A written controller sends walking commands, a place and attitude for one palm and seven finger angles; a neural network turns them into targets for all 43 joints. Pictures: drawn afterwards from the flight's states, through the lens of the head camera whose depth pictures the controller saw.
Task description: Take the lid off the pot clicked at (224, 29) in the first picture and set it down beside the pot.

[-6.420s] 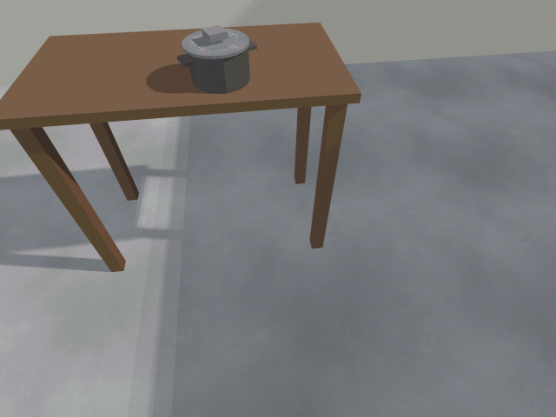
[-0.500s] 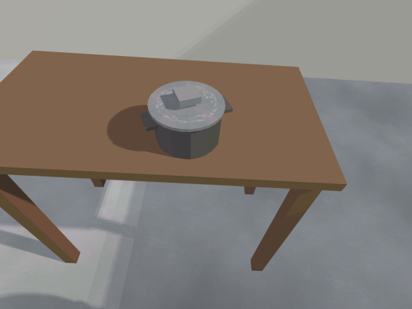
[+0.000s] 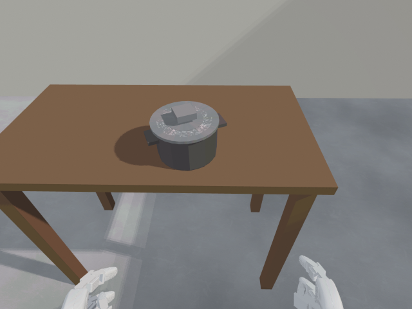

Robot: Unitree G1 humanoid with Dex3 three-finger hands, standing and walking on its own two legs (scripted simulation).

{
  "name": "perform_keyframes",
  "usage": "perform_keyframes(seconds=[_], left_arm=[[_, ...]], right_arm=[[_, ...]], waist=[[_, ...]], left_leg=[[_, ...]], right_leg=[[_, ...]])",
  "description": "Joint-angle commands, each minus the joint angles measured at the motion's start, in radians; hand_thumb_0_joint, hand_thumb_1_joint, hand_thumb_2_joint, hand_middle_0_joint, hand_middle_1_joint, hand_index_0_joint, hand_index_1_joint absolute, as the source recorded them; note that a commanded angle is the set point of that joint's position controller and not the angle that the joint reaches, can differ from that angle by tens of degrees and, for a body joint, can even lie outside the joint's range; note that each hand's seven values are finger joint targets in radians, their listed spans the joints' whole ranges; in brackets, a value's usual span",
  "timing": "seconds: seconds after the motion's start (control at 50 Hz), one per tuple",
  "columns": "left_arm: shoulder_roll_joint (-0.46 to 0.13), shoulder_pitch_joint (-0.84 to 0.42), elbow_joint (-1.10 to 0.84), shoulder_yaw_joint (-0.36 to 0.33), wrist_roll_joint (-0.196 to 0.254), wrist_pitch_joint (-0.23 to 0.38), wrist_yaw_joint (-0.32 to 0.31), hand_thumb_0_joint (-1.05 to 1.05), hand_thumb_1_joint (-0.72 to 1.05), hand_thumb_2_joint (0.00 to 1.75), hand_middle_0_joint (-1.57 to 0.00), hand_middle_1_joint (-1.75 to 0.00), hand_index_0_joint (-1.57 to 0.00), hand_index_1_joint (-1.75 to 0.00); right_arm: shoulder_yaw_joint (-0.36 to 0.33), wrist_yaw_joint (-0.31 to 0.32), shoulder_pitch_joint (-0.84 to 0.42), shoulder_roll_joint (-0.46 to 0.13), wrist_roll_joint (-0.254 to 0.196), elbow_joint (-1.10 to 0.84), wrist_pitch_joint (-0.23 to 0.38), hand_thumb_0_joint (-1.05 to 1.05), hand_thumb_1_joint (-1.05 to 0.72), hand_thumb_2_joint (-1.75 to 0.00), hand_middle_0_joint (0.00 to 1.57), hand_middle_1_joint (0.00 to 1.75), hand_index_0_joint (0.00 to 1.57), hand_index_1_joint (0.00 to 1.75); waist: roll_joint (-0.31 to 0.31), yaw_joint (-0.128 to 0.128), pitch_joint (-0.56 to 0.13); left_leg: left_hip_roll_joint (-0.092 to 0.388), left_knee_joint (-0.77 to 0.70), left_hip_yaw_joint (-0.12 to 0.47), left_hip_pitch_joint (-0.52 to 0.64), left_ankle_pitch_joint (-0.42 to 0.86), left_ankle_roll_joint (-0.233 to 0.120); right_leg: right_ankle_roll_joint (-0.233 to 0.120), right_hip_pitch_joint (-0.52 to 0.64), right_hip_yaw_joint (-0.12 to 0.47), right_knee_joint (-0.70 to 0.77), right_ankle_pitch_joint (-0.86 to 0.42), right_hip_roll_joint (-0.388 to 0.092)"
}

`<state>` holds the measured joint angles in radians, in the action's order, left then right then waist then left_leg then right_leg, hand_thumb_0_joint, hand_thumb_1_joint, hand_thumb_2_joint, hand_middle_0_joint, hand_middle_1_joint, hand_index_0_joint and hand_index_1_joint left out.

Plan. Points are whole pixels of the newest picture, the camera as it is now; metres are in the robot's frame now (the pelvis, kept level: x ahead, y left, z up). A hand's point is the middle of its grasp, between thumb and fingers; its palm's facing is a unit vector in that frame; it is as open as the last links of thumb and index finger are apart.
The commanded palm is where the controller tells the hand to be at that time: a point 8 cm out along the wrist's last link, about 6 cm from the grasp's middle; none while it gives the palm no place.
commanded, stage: lift the closed hand beside the body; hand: left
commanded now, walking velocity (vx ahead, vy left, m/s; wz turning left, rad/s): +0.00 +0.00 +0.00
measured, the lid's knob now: (184, 113) +0.54 +0.09 +0.13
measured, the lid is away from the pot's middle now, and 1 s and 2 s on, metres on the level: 0.00 0.00 0.00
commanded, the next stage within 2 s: raise the hand higher, near the body in 0.34 s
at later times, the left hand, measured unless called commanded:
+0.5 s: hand (69, 298) +0.14 +0.23 +0.05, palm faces +0.28 -0.88 -0.38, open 3.1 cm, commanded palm +0.08 +0.26 +0.08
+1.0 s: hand (63, 261) +0.17 +0.23 +0.11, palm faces +0.31 -0.86 -0.41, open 3.1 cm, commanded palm +0.11 +0.26 +0.14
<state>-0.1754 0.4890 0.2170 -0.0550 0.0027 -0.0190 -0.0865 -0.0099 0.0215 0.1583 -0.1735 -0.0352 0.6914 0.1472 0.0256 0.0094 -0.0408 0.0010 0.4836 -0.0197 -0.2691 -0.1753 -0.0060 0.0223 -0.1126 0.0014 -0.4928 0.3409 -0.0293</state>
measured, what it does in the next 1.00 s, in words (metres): stands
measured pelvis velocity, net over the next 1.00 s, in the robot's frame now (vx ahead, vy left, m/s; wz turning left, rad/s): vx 0.01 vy -0.01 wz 0.00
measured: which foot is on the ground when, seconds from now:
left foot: down 0.00-1.00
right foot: down 0.00-1.00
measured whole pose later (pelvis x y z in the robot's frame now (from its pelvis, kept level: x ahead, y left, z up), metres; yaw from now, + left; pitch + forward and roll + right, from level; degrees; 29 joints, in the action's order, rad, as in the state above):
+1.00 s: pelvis +0.01 -0.01 +0.01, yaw +0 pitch -5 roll +0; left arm -0.31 0.63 -0.41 -0.22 0.03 0.09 -0.06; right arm 0.02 0.07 0.17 -0.20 0.02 0.60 0.15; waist 0.04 -0.08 0.04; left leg 0.02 0.41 -0.01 -0.16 -0.16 0.01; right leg 0.01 0.03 0.00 -0.35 0.29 -0.01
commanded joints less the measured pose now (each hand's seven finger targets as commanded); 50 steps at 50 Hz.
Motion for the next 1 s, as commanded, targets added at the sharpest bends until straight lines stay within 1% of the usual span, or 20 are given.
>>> perform_keyframes(seconds=[0.0, 0.06, 0.1, 0.16, 0.2, 0.26, 0.28, 0.32, 0.42, 0.46, 0.48, 0.5, 0.56, 0.58, 0.66, 0.72, 0.78, 0.86, 0.94, 0.98], left_arm=[[-0.228, -0.004, -0.456, -0.131, 0.019, 0.104, -0.013, 0.00, 0.90, 0.90, -0.86, -1.02, -0.86, -1.02], [-0.178, -0.010, -0.371, -0.112, 0.025, 0.098, -0.014, 0.00, 0.90, 0.90, -0.99, -1.16, -0.99, -1.16], [-0.123, 0.025, -0.373, -0.067, 0.030, 0.103, 0.001, 0.00, 0.90, 0.90, -1.08, -1.26, -1.08, -1.26], [-0.168, 0.032, -0.514, -0.090, 0.031, 0.122, 0.007, 0.00, 0.90, 0.90, -1.21, -1.40, -1.21, -1.40], [-0.200, 0.013, -0.610, -0.113, 0.034, 0.131, 0.001, 0.00, 0.90, 0.90, -1.30, -1.50, -1.30, -1.50], [-0.242, 0.106, -0.584, -0.186, 0.032, 0.121, -0.011, 0.00, 0.90, 0.90, -1.30, -1.50, -1.30, -1.50], [-0.196, 0.132, -0.561, -0.156, 0.036, 0.116, -0.006, 0.00, 0.90, 0.90, -1.30, -1.50, -1.30, -1.50], [-0.187, 0.150, -0.567, -0.152, 0.031, 0.114, 0.003, 0.00, 0.90, 0.90, -1.30, -1.50, -1.30, -1.50], [-0.250, 0.165, -0.704, -0.205, 0.027, 0.136, 0.005, 0.00, 0.90, 0.90, -1.30, -1.50, -1.30, -1.50], [-0.261, 0.197, -0.680, -0.232, 0.025, 0.134, 0.003, 0.00, 0.90, 0.90, -1.30, -1.50, -1.30, -1.50], [-0.223, 0.217, -0.672, -0.195, 0.025, 0.132, 0.008, 0.00, 0.90, 0.90, -1.30, -1.50, -1.30, -1.50], [-0.224, 0.219, -0.658, -0.199, 0.024, 0.130, 0.010, 0.00, 0.90, 0.90, -1.30, -1.50, -1.30, -1.50], [-0.247, 0.216, -0.698, -0.220, 0.020, 0.143, 0.012, 0.00, 0.90, 0.90, -1.30, -1.50, -1.30, -1.50], [-0.243, 0.201, -0.749, -0.205, 0.019, 0.152, 0.013, 0.00, 0.90, 0.90, -1.30, -1.50, -1.30, -1.50], [-0.295, 0.204, -0.786, -0.270, 0.022, 0.157, 0.000, 0.00, 0.90, 0.90, -1.30, -1.50, -1.30, -1.50], [-0.244, 0.194, -0.774, -0.225, 0.025, 0.158, 0.007, 0.00, 0.90, 0.90, -1.30, -1.50, -1.30, -1.50], [-0.245, 0.141, -0.814, -0.214, 0.024, 0.164, 0.008, 0.00, 0.90, 0.90, -1.30, -1.50, -1.30, -1.50], [-0.303, 0.147, -0.843, -0.284, 0.029, 0.168, 0.000, 0.00, 0.90, 0.90, -1.30, -1.50, -1.30, -1.50], [-0.265, 0.115, -0.839, -0.257, 0.031, 0.168, 0.006, 0.00, 0.90, 0.90, -1.30, -1.50, -1.30, -1.50], [-0.267, 0.099, -0.853, -0.258, 0.032, 0.171, 0.007, 0.00, 0.90, 0.90, -1.30, -1.50, -1.30, -1.50]], right_arm=[[-0.025, 0.032, -0.101, -0.123, 0.014, -0.256, 0.065, 0.00, -0.90, -0.90, 0.20, 0.30, 0.20, 0.30], [-0.023, 0.050, -0.076, -0.125, 0.018, -0.256, 0.047, 0.00, -0.90, -0.90, 0.20, 0.30, 0.20, 0.30], [-0.020, 0.057, -0.076, -0.129, 0.022, -0.269, 0.040, 0.00, -0.90, -0.90, 0.20, 0.30, 0.20, 0.30], [-0.019, 0.062, -0.071, -0.136, 0.030, -0.285, 0.050, 0.00, -0.90, -0.90, 0.20, 0.30, 0.20, 0.30], [-0.013, 0.071, -0.079, -0.135, 0.035, -0.290, 0.058, 0.00, -0.90, -0.90, 0.20, 0.30, 0.20, 0.30], [-0.015, 0.077, -0.082, -0.132, 0.036, -0.270, 0.059, 0.00, -0.90, -0.90, 0.20, 0.30, 0.20, 0.30], [-0.011, 0.078, -0.088, -0.122, 0.035, -0.270, 0.054, 0.00, -0.90, -0.90, 0.20, 0.30, 0.20, 0.30], [-0.013, 0.077, -0.096, -0.125, 0.034, -0.269, 0.047, 0.00, -0.90, -0.90, 0.20, 0.30, 0.20, 0.30], [-0.010, 0.074, -0.109, -0.122, 0.039, -0.269, 0.061, 0.00, -0.90, -0.90, 0.20, 0.30, 0.20, 0.30], [-0.016, 0.070, -0.109, -0.122, 0.040, -0.256, 0.065, 0.00, -0.90, -0.90, 0.20, 0.30, 0.20, 0.30], [-0.012, 0.069, -0.108, -0.118, 0.039, -0.258, 0.064, 0.00, -0.90, -0.90, 0.20, 0.30, 0.20, 0.30], [-0.015, 0.070, -0.109, -0.122, 0.038, -0.254, 0.061, 0.00, -0.90, -0.90, 0.20, 0.30, 0.20, 0.30], [-0.020, 0.066, -0.111, -0.126, 0.039, -0.250, 0.066, 0.00, -0.90, -0.90, 0.20, 0.30, 0.20, 0.30], [-0.015, 0.064, -0.106, -0.127, 0.040, -0.259, 0.071, 0.00, -0.90, -0.90, 0.20, 0.30, 0.20, 0.30], [-0.018, 0.067, -0.107, -0.126, 0.043, -0.250, 0.076, 0.00, -0.90, -0.90, 0.20, 0.30, 0.20, 0.30], [-0.013, 0.068, -0.105, -0.123, 0.042, -0.249, 0.069, 0.00, -0.90, -0.90, 0.20, 0.30, 0.20, 0.30], [-0.010, 0.061, -0.099, -0.128, 0.043, -0.252, 0.074, 0.00, -0.90, -0.90, 0.20, 0.30, 0.20, 0.30], [-0.011, 0.062, -0.109, -0.131, 0.046, -0.254, 0.069, 0.00, -0.90, -0.90, 0.20, 0.30, 0.20, 0.30], [-0.003, 0.060, -0.104, -0.125, 0.049, -0.253, 0.058, 0.00, -0.90, -0.90, 0.20, 0.30, 0.20, 0.30], [-0.003, 0.056, -0.108, -0.124, 0.050, -0.254, 0.061, 0.00, -0.90, -0.90, 0.20, 0.30, 0.20, 0.30]], waist=[[0.063, -0.051, 0.035], [-0.018, -0.019, 0.092], [-0.013, -0.022, 0.094], [0.048, -0.033, 0.016], [0.063, -0.043, 0.008], [0.029, -0.062, 0.021], [0.007, -0.058, 0.051], [0.006, -0.063, 0.072], [0.037, -0.080, 0.039], [0.002, -0.083, 0.030], [-0.002, -0.078, 0.046], [-0.025, -0.080, 0.057], [-0.008, -0.082, 0.055], [0.029, -0.079, 0.032], [0.021, -0.088, 0.009], [0.011, -0.079, 0.049], [0.041, -0.071, 0.053], [0.023, -0.089, 0.026], [0.057, -0.083, 0.046], [0.040, -0.080, 0.039]], left_leg=[[0.003, -0.090, -0.014, 0.141, -0.049, -0.003], [0.002, -0.063, -0.020, 0.150, -0.070, -0.012], [-0.003, -0.064, -0.021, 0.166, -0.081, -0.016], [-0.005, -0.062, -0.023, 0.217, -0.058, -0.019], [-0.004, -0.074, -0.014, 0.223, -0.042, -0.019], [0.001, -0.081, -0.007, 0.217, 0.008, -0.018], [0.001, -0.087, -0.010, 0.207, 0.012, -0.019], [0.002, -0.092, -0.011, 0.207, 0.039, -0.021], [0.003, -0.102, -0.007, 0.237, 0.073, -0.022], [0.007, -0.098, -0.008, 0.238, 0.092, -0.021], [0.005, -0.103, -0.009, 0.233, 0.085, -0.023], [0.007, -0.106, -0.009, 0.234, 0.087, -0.024], [0.006, -0.108, -0.012, 0.246, 0.082, -0.022], [0.003, -0.109, -0.013, 0.258, 0.092, -0.024], [0.003, -0.103, -0.015, 0.275, 0.120, -0.022], [0.004, -0.114, -0.016, 0.274, 0.120, -0.021], [0.003, -0.116, -0.015, 0.284, 0.104, -0.020], [0.001, -0.109, -0.016, 0.295, 0.141, -0.018], [0.001, -0.116, -0.015, 0.295, 0.146, -0.016], [-0.001, -0.111, -0.018, 0.298, 0.150, -0.018]], right_leg=[[-0.028, -0.177, -0.047, 0.165, -0.054, 0.017], [-0.018, -0.234, -0.048, 0.210, -0.025, 0.028], [-0.018, -0.230, -0.046, 0.212, -0.012, 0.029], [-0.021, -0.195, -0.042, 0.214, -0.035, 0.029], [-0.026, -0.165, -0.040, 0.214, -0.047, 0.027], [-0.029, -0.144, -0.051, 0.210, -0.092, 0.035], [-0.026, -0.144, -0.057, 0.209, -0.101, 0.035], [-0.024, -0.140, -0.056, 0.205, -0.132, 0.037], [-0.026, -0.107, -0.051, 0.208, -0.157, 0.040], [-0.024, -0.101, -0.057, 0.209, -0.171, 0.045], [-0.023, -0.105, -0.058, 0.208, -0.169, 0.043], [-0.021, -0.109, -0.060, 0.210, -0.171, 0.045], [-0.020, -0.114, -0.055, 0.222, -0.163, 0.050], [-0.022, -0.098, -0.053, 0.214, -0.176, 0.046], [-0.021, -0.086, -0.050, 0.222, -0.205, 0.052], [-0.020, -0.093, -0.053, 0.224, -0.209, 0.051], [-0.021, -0.101, -0.049, 0.233, -0.194, 0.052], [-0.021, -0.077, -0.046, 0.236, -0.239, 0.061], [-0.022, -0.076, -0.046, 0.234, -0.243, 0.056], [-0.021, -0.072, -0.046, 0.235, -0.256, 0.056]])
